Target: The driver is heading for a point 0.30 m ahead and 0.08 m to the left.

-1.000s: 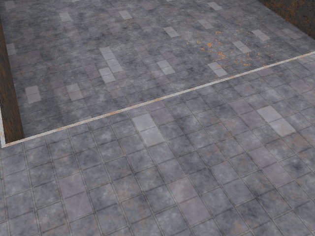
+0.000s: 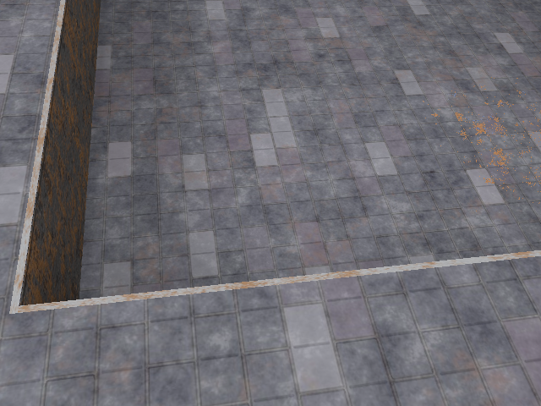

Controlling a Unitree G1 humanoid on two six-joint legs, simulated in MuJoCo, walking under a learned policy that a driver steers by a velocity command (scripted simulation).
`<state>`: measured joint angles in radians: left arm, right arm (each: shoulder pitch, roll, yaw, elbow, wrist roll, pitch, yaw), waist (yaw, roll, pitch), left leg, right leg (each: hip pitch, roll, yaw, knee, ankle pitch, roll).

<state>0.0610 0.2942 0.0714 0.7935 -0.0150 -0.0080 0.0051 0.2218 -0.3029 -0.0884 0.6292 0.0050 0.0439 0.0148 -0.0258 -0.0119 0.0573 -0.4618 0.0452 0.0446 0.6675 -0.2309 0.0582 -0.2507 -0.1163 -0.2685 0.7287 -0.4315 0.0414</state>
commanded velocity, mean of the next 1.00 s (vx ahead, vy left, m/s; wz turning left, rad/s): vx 0.27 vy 0.00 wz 0.45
